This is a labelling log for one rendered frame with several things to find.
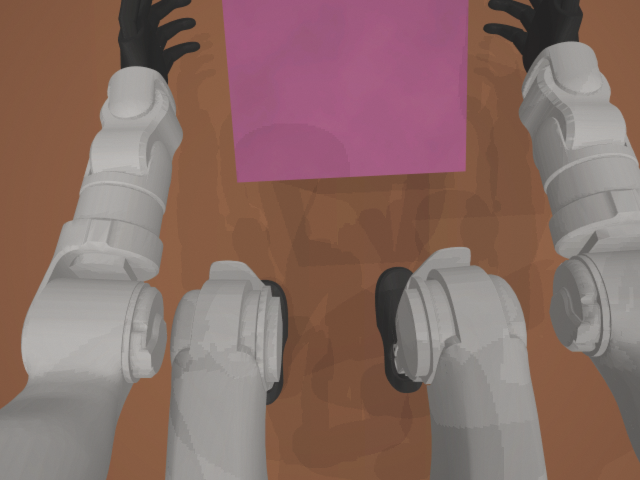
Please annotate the carton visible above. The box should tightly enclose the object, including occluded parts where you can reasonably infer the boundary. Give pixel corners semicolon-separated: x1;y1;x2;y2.
222;0;469;183

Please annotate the robot right shin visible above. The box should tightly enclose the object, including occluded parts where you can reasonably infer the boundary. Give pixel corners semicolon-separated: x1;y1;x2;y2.
393;247;527;382

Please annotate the robot left hand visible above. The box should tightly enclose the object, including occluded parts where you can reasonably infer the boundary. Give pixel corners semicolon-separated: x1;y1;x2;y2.
118;0;200;84

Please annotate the robot right hand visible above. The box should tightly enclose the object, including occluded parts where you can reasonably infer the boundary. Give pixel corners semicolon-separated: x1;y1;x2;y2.
483;0;583;73

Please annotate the robot left forearm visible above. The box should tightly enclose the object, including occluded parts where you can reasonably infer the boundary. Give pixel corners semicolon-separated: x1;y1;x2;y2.
21;66;183;373

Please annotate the robot right forearm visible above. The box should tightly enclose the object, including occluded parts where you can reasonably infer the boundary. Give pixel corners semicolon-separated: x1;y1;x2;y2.
519;41;640;259

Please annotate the right robot upper arm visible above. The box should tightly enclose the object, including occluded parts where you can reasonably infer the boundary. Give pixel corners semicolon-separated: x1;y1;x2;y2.
549;250;640;462

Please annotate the robot right foot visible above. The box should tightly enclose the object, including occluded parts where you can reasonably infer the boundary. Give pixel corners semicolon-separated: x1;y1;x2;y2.
375;267;422;393

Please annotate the left robot upper arm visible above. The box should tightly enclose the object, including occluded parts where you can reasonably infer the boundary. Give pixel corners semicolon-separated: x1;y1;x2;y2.
0;277;167;480

